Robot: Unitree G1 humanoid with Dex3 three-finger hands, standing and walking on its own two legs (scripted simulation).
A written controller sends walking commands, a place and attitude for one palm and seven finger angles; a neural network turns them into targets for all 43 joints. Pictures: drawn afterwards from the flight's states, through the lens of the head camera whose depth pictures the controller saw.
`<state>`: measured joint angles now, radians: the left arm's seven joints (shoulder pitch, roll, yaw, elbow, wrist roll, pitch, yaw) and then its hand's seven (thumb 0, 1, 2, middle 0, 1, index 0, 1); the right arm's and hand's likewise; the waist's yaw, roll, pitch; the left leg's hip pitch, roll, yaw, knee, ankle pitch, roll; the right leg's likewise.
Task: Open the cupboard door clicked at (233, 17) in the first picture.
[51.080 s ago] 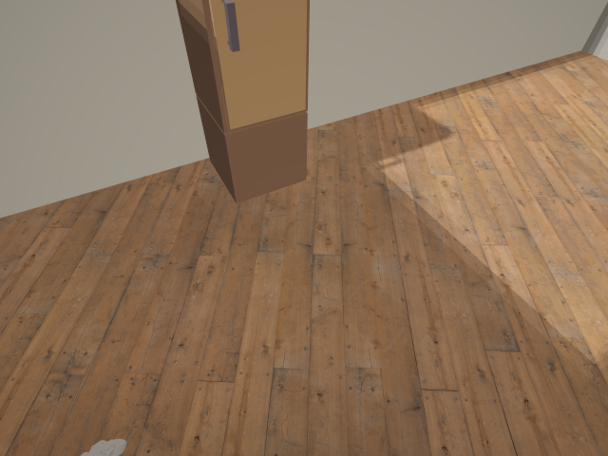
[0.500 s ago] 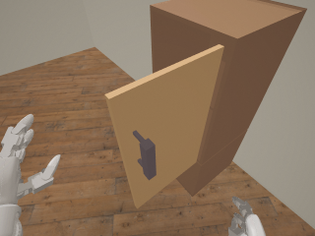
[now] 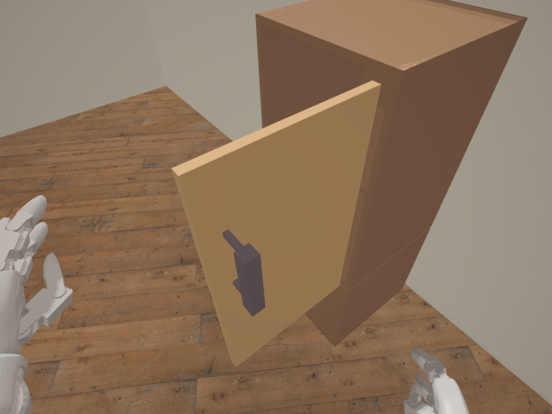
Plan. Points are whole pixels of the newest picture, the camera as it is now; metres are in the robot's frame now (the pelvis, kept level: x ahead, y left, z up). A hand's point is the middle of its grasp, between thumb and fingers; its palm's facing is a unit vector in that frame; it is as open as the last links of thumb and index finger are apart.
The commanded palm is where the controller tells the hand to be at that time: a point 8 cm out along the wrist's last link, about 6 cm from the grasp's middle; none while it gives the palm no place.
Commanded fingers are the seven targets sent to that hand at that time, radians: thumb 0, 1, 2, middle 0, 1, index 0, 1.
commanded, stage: step back with the hand held close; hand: left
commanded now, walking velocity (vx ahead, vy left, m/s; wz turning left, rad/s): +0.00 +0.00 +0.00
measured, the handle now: (242, 272) +0.31 +0.10 +0.04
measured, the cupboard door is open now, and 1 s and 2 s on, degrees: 91 91 91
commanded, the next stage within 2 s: stop stepping back and stand still in 1.14 s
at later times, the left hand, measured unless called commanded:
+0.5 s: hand (48, 318) +0.16 +0.27 +0.15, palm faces +0.31 -0.78 -0.54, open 7.4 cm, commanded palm +0.10 +0.32 +0.17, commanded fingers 0.00 0.90 0.90 -0.20 -0.30 -0.20 -0.30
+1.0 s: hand out of the picture +0.07 +0.29 +0.16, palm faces +0.44 -0.76 -0.48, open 7.4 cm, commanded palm -0.01 +0.33 +0.17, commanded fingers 0.00 0.90 0.90 -0.20 -0.30 -0.20 -0.30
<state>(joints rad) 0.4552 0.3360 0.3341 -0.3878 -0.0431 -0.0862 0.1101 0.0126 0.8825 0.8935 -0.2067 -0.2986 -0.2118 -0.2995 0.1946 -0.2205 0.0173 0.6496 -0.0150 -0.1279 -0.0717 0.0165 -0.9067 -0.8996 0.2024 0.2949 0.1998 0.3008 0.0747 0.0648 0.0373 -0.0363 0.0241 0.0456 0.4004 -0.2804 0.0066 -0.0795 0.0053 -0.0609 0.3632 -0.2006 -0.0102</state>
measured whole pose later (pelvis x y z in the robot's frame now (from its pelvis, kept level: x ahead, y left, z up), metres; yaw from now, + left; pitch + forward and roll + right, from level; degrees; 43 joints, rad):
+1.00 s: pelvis -0.14 +0.03 -0.02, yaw +0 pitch +0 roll -2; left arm 0.50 0.43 0.46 -0.54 0.00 -0.24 0.17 0.01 0.88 0.90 -0.21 -0.30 -0.21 -0.30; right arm 0.20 -0.17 0.00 0.61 -0.02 -0.12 -0.07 0.02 -0.91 -0.90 0.20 0.29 0.20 0.30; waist -0.01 -0.02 0.07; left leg -0.40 0.00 0.03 0.61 -0.21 0.05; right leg -0.49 0.05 0.03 0.98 -0.42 0.02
